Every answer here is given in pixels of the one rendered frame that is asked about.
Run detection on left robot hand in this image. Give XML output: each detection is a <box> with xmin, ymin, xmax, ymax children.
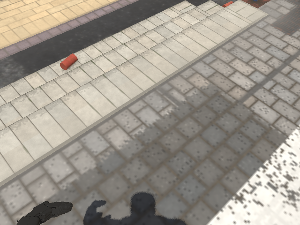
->
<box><xmin>17</xmin><ymin>201</ymin><xmax>73</xmax><ymax>225</ymax></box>

